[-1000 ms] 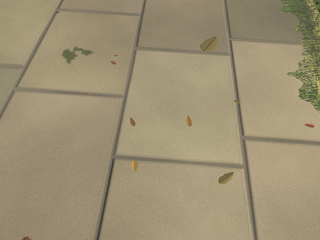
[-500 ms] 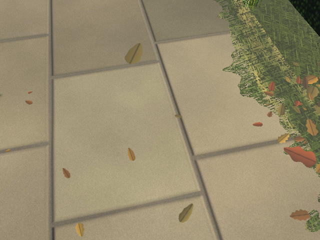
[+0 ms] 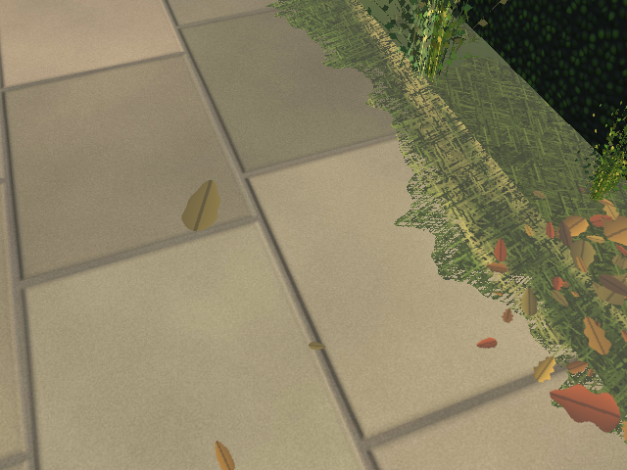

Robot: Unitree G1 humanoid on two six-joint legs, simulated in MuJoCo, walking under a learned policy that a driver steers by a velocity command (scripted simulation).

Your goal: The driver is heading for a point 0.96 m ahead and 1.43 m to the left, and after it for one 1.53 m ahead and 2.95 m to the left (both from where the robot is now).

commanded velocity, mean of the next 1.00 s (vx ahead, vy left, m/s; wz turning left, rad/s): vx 0.50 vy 0.00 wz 0.46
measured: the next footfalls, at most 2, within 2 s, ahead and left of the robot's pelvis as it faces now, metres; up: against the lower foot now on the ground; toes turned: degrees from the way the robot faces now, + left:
right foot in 0.42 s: +0.38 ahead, -0.11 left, +0.00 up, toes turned +15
left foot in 0.92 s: +0.54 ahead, +0.25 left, +0.00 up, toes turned +32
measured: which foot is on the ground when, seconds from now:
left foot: down 0.00-0.42, up 0.44-0.90, down 0.92-1.00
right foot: up 0.00-0.40, down 0.42-0.92, up 0.94-1.00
